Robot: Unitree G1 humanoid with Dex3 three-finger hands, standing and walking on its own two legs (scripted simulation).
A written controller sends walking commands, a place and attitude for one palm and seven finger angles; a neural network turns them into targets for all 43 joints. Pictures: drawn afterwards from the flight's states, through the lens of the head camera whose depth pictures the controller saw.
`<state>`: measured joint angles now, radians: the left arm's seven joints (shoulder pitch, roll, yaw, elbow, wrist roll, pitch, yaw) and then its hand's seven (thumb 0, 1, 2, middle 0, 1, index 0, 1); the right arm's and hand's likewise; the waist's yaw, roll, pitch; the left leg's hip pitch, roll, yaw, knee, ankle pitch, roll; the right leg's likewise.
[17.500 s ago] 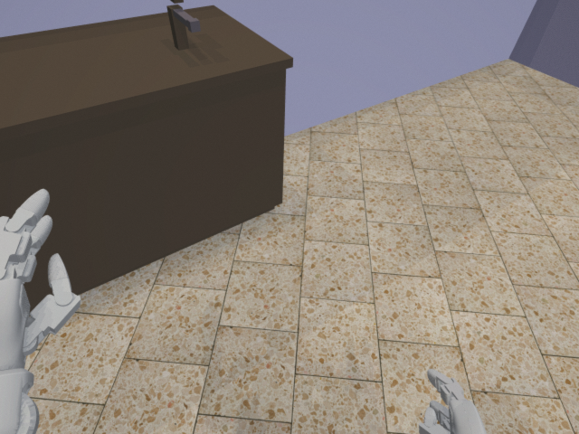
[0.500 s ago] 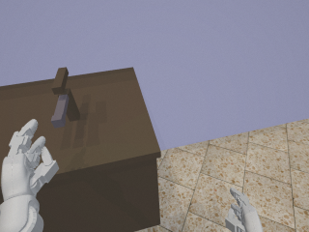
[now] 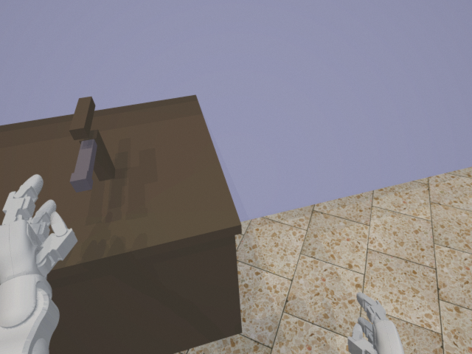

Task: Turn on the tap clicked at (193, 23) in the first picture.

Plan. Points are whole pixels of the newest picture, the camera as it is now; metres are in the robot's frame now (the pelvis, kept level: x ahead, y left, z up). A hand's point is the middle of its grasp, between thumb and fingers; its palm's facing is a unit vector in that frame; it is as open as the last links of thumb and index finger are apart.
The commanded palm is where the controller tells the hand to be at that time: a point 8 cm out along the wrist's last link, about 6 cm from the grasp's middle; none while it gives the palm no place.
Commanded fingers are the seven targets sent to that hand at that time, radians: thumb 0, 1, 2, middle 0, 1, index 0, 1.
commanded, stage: reach beside the lever's end, fingers flat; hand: left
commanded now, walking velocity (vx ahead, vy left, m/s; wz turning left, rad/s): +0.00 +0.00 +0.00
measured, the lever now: (81, 181) +0.36 +0.34 +0.12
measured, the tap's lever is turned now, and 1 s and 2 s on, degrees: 0 0 0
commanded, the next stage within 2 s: push the lever round in 1.70 s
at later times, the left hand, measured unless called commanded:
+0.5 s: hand (62, 226) +0.25 +0.30 +0.14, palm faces +0.58 -0.81 -0.10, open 7.6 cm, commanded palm +0.21 +0.34 +0.14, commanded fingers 0.00 0.90 0.90 -0.17 -0.22 -0.17 -0.22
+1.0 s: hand (62, 214) +0.28 +0.33 +0.12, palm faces +0.60 -0.80 -0.10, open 7.8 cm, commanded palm +0.24 +0.36 +0.12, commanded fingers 0.00 0.90 0.90 -0.15 -0.16 -0.15 -0.16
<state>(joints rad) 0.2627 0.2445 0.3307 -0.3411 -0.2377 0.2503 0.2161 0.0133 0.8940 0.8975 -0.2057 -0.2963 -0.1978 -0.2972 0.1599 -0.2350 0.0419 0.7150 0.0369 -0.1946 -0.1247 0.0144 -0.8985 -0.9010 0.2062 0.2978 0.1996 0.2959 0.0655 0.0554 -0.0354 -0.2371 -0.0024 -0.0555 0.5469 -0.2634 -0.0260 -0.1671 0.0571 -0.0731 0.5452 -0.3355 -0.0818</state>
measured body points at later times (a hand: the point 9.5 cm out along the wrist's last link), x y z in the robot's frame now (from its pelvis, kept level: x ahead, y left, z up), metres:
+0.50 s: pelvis +0.00 +0.02 +0.00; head -0.02 +0.00 +0.45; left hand +0.21 +0.34 +0.15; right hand +0.20 -0.21 -0.08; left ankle +0.02 +0.14 -0.73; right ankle -0.02 -0.06 -0.73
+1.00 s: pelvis -0.01 +0.02 +0.00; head -0.01 +0.00 +0.45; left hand +0.24 +0.37 +0.13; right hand +0.17 -0.22 -0.09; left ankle +0.02 +0.14 -0.73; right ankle -0.02 -0.06 -0.73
